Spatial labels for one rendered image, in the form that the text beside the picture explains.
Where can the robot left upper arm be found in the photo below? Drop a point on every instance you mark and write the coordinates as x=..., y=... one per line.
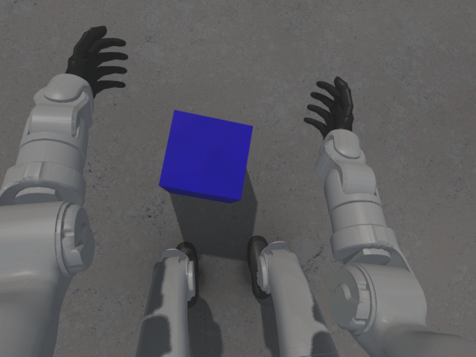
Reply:
x=42, y=246

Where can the right robot hand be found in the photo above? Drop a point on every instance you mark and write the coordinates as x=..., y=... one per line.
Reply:
x=341, y=107

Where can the left robot forearm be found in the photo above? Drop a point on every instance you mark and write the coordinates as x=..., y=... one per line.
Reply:
x=52, y=152

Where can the carton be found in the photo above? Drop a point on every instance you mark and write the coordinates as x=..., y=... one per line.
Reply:
x=206, y=157

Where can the right robot forearm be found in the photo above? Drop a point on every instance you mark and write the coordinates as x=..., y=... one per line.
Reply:
x=360, y=233

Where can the robot right upper arm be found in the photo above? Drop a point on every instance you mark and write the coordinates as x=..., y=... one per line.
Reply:
x=384, y=310

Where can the robot right thigh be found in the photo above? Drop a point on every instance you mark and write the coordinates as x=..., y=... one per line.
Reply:
x=301, y=328

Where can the left robot hand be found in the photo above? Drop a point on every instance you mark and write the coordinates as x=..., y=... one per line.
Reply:
x=86, y=59

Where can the right robot foot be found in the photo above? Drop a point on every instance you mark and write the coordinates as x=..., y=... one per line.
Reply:
x=256, y=245

